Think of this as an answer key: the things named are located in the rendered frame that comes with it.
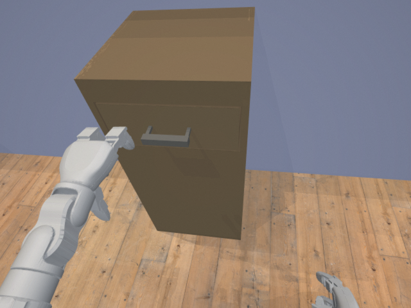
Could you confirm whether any cabinet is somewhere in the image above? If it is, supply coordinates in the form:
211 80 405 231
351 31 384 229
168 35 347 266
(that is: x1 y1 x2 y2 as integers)
74 7 255 240

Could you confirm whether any handle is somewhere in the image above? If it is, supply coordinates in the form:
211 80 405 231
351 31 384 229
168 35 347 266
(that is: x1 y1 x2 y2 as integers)
141 126 191 147

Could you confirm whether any robot right hand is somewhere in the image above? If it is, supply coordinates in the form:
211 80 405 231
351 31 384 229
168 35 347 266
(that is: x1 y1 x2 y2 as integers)
311 271 359 308

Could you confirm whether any left robot forearm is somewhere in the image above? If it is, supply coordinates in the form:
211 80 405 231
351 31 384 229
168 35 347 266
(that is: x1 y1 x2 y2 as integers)
0 182 96 308

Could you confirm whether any drawer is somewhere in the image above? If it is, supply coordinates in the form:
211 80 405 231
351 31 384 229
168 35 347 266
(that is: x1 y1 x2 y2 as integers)
96 102 241 150

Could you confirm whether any robot left hand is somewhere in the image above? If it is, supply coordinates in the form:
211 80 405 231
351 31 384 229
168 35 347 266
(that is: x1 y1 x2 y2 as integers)
59 126 135 221

